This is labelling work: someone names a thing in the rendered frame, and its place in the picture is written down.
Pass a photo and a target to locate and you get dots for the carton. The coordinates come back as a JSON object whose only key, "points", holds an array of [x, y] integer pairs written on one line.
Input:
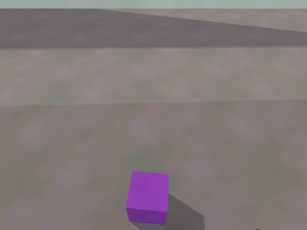
{"points": [[148, 197]]}

